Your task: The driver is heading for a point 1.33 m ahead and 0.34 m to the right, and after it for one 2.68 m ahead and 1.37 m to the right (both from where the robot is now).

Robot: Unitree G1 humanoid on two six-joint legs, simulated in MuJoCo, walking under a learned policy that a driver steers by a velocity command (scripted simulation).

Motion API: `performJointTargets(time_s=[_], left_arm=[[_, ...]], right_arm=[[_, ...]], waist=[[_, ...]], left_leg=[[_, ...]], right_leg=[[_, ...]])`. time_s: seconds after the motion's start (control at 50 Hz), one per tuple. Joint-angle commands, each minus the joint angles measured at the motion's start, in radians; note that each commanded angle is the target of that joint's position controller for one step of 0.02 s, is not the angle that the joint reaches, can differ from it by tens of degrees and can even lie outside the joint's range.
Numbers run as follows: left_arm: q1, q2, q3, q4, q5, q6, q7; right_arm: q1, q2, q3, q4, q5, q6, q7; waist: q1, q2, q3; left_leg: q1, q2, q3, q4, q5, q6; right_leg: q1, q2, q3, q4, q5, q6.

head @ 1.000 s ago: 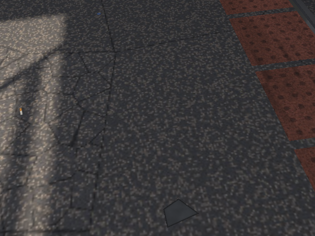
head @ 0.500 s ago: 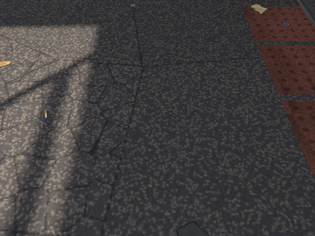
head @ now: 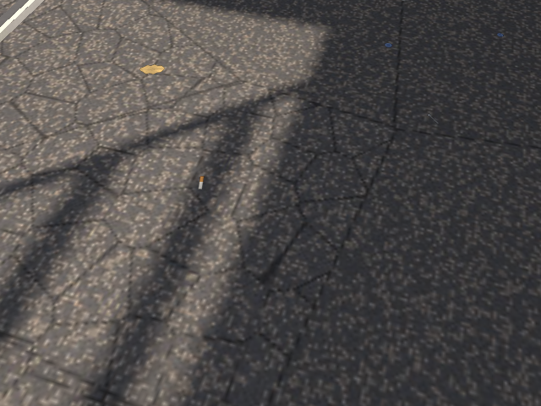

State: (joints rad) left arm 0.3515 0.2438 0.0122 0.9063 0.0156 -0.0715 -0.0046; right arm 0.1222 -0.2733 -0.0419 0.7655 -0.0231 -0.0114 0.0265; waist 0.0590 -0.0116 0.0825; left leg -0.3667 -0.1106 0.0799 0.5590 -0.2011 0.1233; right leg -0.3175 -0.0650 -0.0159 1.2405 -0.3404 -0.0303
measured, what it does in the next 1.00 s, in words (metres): walks ahead, turning right: right foot, then left foot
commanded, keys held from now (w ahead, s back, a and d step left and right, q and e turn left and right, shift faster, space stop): w+e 0.86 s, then w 0.14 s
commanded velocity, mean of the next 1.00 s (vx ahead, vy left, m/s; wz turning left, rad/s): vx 0.49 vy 0.00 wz -0.38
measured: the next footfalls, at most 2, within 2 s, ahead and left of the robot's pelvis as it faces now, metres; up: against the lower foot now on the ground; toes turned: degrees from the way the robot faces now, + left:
right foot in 0.44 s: +0.40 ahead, -0.11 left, +0.00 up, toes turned -14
left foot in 0.94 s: +0.74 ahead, -0.05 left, +0.00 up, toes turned -28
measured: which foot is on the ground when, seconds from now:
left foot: down 0.00-0.46, up 0.48-0.92, down 0.94-1.00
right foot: up 0.00-0.42, down 0.44-0.94, up 0.96-1.00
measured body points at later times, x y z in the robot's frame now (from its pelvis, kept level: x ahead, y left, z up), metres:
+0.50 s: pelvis +0.29 -0.04 -0.01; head +0.33 -0.05 +0.44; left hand +0.49 +0.17 -0.12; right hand +0.23 -0.30 -0.15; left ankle +0.11 +0.06 -0.64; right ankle +0.36 -0.10 -0.72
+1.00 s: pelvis +0.58 -0.08 +0.00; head +0.62 -0.08 +0.45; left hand +0.72 +0.18 -0.13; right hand +0.64 -0.39 -0.09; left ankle +0.71 -0.03 -0.72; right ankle +0.38 -0.10 -0.66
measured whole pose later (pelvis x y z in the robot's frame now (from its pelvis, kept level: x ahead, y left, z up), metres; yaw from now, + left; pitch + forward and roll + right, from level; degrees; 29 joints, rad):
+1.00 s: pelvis +0.58 -0.08 +0.00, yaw -28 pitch +1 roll +0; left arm 0.38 0.31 0.07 0.88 0.01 -0.05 0.00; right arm 0.11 -0.27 -0.01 0.72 -0.04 -0.07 0.00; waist 0.06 -0.01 0.04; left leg -0.44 -0.02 0.02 0.58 -0.16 0.04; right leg -0.19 0.13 0.15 0.96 -0.46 -0.08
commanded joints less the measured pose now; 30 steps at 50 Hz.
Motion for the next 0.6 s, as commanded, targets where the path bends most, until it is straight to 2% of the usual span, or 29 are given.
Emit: performJointTargets(time_s=[0.02,0.04,0.08,0.14,0.18,0.24,0.32,0.36,0.4,0.42,0.44,0.46,0.48,0.5,0.52,0.54,0.56,0.58,0.6], left_arm=[[0.072,0.100,0.019,-0.036,0.016,0.012,-0.011],[0.083,0.093,0.021,-0.026,0.019,0.028,-0.017],[0.048,0.087,0.027,-0.031,0.012,0.043,-0.026],[-0.075,0.082,0.036,-0.062,0.005,0.046,-0.032],[-0.132,0.073,0.037,-0.080,0.005,0.041,-0.036],[-0.215,0.048,0.026,-0.104,0.009,0.034,-0.044],[-0.329,0.028,0.010,-0.153,0.014,0.031,-0.054],[-0.303,0.041,0.014,-0.157,0.014,0.032,-0.051],[-0.186,0.072,0.027,-0.128,0.018,0.034,-0.042],[-0.073,0.104,0.042,-0.097,0.020,0.029,-0.037],[0.076,0.143,0.063,-0.057,0.033,0.022,-0.028],[0.156,0.258,0.100,-0.051,0.039,0.030,-0.010],[0.108,0.296,0.112,-0.064,0.011,0.039,-0.012],[0.068,0.255,0.109,-0.057,-0.016,0.043,-0.011],[0.014,0.206,0.098,-0.063,-0.016,0.044,-0.007],[-0.033,0.159,0.085,-0.067,-0.010,0.044,-0.005],[-0.059,0.137,0.077,-0.069,-0.013,0.038,0.000],[-0.074,0.131,0.073,-0.073,-0.014,0.030,0.001],[-0.065,0.141,0.074,-0.072,-0.015,0.019,-0.001]], right_arm=[[0.111,-0.091,-0.025,0.005,0.004,-0.034,-0.017],[0.124,-0.086,-0.022,0.017,0.003,-0.050,-0.013],[0.151,-0.096,-0.025,0.043,0.003,-0.070,-0.010],[0.200,-0.090,-0.022,0.072,0.003,-0.079,-0.012],[0.215,-0.080,-0.017,0.083,0.006,-0.084,-0.016],[0.235,-0.071,-0.008,0.100,0.009,-0.091,-0.025],[0.312,-0.075,0.000,0.148,0.004,-0.086,-0.047],[0.310,-0.102,-0.002,0.158,-0.001,-0.080,-0.059],[0.295,-0.135,-0.008,0.160,-0.009,-0.067,-0.071],[0.285,-0.151,-0.011,0.156,-0.013,-0.059,-0.072],[0.250,-0.160,-0.012,0.138,-0.007,-0.058,-0.068],[0.264,-0.093,0.005,0.087,0.006,-0.071,-0.054],[0.261,-0.082,0.001,0.038,0.012,-0.079,-0.039],[0.169,-0.107,0.000,0.024,-0.005,-0.089,-0.034],[0.143,-0.103,0.004,0.005,0.006,-0.102,-0.028],[0.149,-0.103,0.002,0.013,0.004,-0.101,-0.028],[0.153,-0.098,0.003,0.010,-0.014,-0.083,-0.027],[0.180,-0.084,0.007,0.014,-0.027,-0.061,-0.023],[0.182,-0.075,0.009,0.008,-0.032,-0.043,-0.020]], waist=[[-0.024,0.013,-0.082],[-0.019,0.024,-0.078],[-0.020,0.035,-0.046],[-0.055,0.046,0.010],[-0.066,0.052,0.018],[-0.085,0.059,0.020],[-0.119,0.054,0.030],[-0.094,0.079,-0.011],[-0.034,0.116,-0.086],[0.013,0.123,-0.147],[0.098,0.094,-0.218],[0.098,-0.077,-0.318],[0.042,-0.187,-0.391],[0.048,-0.019,-0.274],[0.017,0.008,-0.158],[-0.033,0.064,-0.076],[-0.065,0.065,-0.043],[-0.087,0.044,-0.052],[-0.094,0.027,-0.059]], left_leg=[[0.189,0.319,-0.320,-0.366,0.203,0.141],[0.162,0.309,-0.284,-0.384,0.239,0.136],[0.163,0.293,-0.220,-0.430,0.235,0.118],[0.222,0.275,-0.143,-0.470,0.230,0.067],[0.260,0.263,-0.087,-0.468,0.290,0.037],[0.303,0.263,-0.019,-0.458,0.409,0.009],[0.450,0.296,0.032,-0.407,0.636,-0.010],[0.519,0.313,0.059,-0.296,0.930,-0.029],[0.546,0.331,0.078,-0.091,1.176,-0.040],[0.510,0.338,0.082,0.075,1.140,-0.038],[0.365,0.321,0.103,0.315,0.935,-0.042],[0.050,0.218,0.126,0.680,0.338,-0.070],[-0.288,0.022,-0.033,0.947,-0.345,-0.099],[-0.383,0.116,-0.160,0.918,-0.229,-0.082],[-0.373,0.154,-0.146,0.836,-0.151,-0.084],[-0.324,0.185,-0.135,0.741,-0.128,-0.091],[-0.272,0.200,-0.133,0.684,-0.126,-0.110],[-0.220,0.208,-0.127,0.639,-0.119,-0.128],[-0.202,0.205,-0.112,0.606,-0.116,-0.142]], right_leg=[[-0.176,-0.067,0.052,-0.030,0.033,-0.003],[-0.154,-0.062,0.043,-0.051,0.039,-0.004],[-0.208,-0.060,0.044,-0.100,0.097,-0.006],[-0.346,-0.045,0.070,-0.198,0.220,-0.006],[-0.378,-0.021,0.069,-0.290,0.298,-0.005],[-0.356,0.001,0.012,-0.438,0.394,-0.005],[-0.347,0.033,-0.078,-0.598,0.369,-0.035],[-0.271,0.089,-0.122,-0.635,0.270,-0.070],[-0.138,0.151,-0.147,-0.644,0.153,-0.118],[-0.008,0.169,-0.125,-0.684,0.129,-0.149],[0.217,0.138,-0.052,-0.770,0.155,-0.198],[0.500,-0.123,0.299,-0.768,0.130,-0.305],[0.673,-0.302,0.788,-0.880,0.264,-0.457],[0.593,-0.254,0.641,-0.913,0.239,-0.413],[0.443,-0.228,0.531,-0.953,0.260,-0.370],[0.312,-0.175,0.447,-0.984,0.332,-0.319],[0.221,-0.128,0.384,-1.000,0.408,-0.294],[0.170,-0.092,0.333,-1.014,0.442,-0.280],[0.142,-0.072,0.310,-1.017,0.496,-0.280]])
